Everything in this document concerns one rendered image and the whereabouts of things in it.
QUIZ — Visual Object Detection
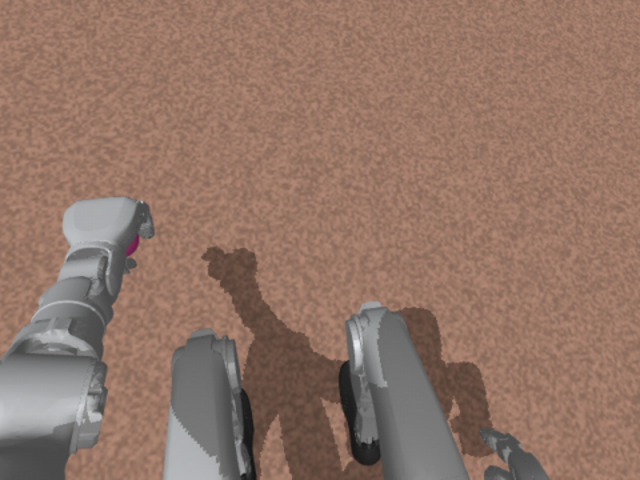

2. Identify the left robot arm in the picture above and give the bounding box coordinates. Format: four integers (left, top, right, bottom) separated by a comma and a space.
0, 241, 125, 480

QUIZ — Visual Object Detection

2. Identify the ball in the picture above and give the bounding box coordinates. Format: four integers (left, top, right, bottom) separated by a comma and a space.
125, 234, 139, 256

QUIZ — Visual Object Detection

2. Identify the left robot foot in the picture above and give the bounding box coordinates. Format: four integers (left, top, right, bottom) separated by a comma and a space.
240, 388, 257, 480

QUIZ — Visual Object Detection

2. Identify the left robot hand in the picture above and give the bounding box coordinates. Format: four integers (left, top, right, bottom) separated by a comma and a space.
62, 196, 154, 274

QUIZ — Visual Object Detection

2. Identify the right robot foot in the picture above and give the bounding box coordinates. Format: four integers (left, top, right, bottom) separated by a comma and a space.
339, 360, 381, 466

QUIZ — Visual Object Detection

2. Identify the right robot hand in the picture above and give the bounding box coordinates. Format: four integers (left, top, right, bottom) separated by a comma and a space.
479, 428, 550, 480

